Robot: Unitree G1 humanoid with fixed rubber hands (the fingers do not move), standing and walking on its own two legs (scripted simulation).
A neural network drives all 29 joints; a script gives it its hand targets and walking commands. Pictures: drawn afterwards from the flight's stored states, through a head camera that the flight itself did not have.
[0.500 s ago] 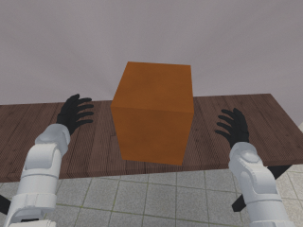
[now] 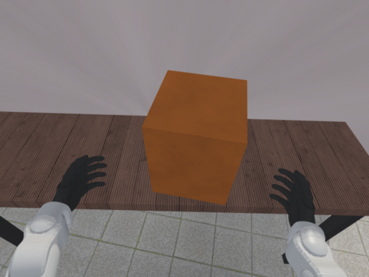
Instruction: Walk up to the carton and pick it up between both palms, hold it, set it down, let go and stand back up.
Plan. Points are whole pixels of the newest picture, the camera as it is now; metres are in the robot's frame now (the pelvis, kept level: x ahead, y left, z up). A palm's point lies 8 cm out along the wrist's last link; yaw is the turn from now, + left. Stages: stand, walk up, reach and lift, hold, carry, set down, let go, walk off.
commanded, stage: set down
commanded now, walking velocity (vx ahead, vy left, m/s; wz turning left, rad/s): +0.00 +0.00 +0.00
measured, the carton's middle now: (197, 138) +0.43 +0.00 +0.04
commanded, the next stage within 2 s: none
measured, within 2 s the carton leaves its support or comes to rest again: neither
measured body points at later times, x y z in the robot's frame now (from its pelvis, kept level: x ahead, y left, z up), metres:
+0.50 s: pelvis +0.01 +0.00 +0.00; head +0.02 +0.03 +0.45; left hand +0.22 +0.26 +0.03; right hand +0.20 -0.18 +0.03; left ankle -0.02 +0.08 -0.74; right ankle +0.02 -0.12 -0.74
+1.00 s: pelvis +0.01 +0.00 +0.00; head +0.00 +0.02 +0.45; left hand +0.19 +0.26 +0.00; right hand +0.19 -0.19 +0.00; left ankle -0.02 +0.08 -0.74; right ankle +0.02 -0.12 -0.74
